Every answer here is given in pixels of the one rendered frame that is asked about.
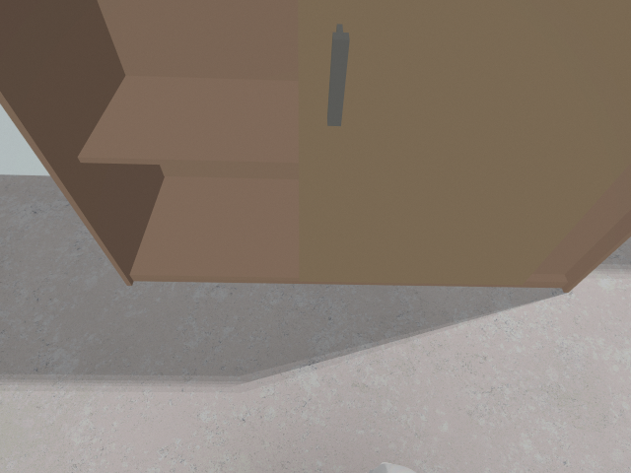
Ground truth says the handle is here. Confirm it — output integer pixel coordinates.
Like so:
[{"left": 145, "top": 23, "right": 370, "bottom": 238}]
[{"left": 327, "top": 24, "right": 350, "bottom": 126}]

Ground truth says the wardrobe door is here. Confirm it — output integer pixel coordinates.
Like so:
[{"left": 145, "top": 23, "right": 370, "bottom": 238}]
[
  {"left": 532, "top": 164, "right": 631, "bottom": 274},
  {"left": 298, "top": 0, "right": 631, "bottom": 285}
]

